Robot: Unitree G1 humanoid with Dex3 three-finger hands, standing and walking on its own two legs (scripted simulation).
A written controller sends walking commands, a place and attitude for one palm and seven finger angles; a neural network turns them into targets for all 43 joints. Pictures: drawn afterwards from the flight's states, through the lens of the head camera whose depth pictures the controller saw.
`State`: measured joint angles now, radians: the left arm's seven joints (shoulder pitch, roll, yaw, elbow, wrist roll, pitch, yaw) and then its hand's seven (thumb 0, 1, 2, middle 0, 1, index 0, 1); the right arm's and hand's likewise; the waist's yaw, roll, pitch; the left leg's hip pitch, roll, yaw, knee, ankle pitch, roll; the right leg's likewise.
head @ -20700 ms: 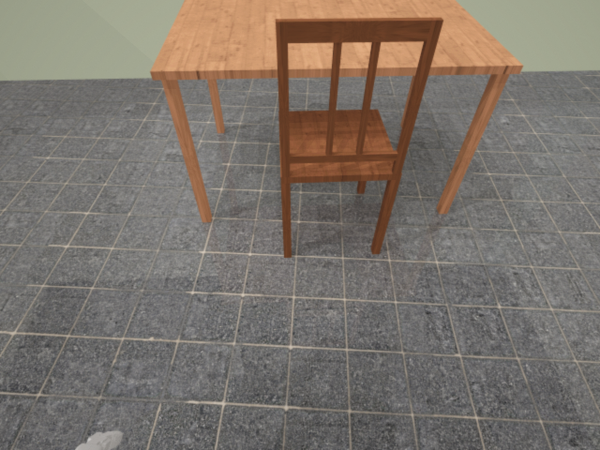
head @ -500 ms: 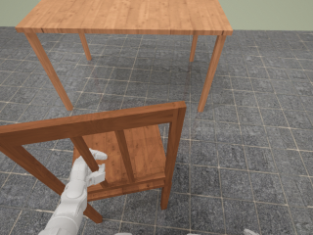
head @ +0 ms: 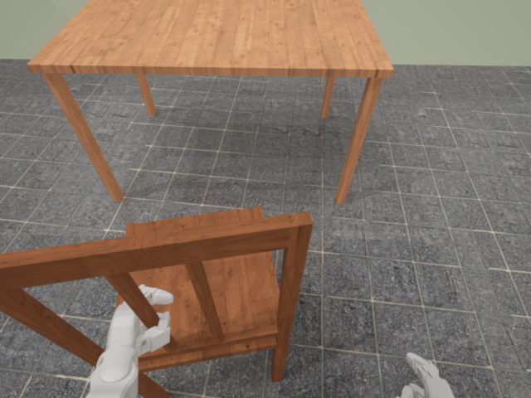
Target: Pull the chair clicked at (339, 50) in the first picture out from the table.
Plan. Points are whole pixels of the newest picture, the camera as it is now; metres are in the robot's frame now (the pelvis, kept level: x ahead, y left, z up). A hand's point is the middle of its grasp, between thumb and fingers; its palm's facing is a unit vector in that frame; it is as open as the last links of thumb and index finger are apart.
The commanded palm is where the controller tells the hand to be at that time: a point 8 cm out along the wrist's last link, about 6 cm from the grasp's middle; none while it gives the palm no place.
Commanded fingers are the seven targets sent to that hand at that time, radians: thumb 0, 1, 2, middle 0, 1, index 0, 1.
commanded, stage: stop walking, hand still on the chair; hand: left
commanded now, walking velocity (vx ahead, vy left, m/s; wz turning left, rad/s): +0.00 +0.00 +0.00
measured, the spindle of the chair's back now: (149, 317) +0.25 +0.21 -0.06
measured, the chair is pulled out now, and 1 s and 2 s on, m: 0.61 0.61 0.61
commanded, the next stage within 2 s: open the thumb and straighten the fingers in 0.06 s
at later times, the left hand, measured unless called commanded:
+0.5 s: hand (157, 325) +0.24 +0.20 -0.08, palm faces +0.19 -0.96 -0.21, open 10.7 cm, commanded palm +0.21 +0.25 -0.06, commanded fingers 0.00 -0.55 0.20 -0.30 -0.87 -0.30 -0.87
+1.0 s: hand (160, 327) +0.24 +0.20 -0.09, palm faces +0.18 -0.96 -0.22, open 17.3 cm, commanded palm +0.20 +0.25 -0.07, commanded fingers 0.00 -0.55 0.20 0.00 0.00 0.00 0.00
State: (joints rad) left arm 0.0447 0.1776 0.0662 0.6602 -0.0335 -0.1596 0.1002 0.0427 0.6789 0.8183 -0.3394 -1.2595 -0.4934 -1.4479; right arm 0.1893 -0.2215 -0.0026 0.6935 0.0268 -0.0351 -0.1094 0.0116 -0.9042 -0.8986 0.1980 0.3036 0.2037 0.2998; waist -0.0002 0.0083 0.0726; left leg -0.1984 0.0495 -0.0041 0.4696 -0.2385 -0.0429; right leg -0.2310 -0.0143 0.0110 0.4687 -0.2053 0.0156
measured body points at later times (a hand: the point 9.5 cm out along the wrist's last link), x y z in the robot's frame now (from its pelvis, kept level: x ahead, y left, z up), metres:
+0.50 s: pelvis +0.02 +0.00 -0.03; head +0.07 -0.01 +0.42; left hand +0.23 +0.25 -0.07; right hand +0.18 -0.26 -0.13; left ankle +0.01 +0.15 -0.74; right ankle +0.03 -0.13 -0.74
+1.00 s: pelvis +0.03 +0.00 -0.05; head +0.08 -0.01 +0.40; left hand +0.23 +0.25 -0.07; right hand +0.21 -0.24 -0.14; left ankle +0.01 +0.15 -0.74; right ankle +0.03 -0.13 -0.74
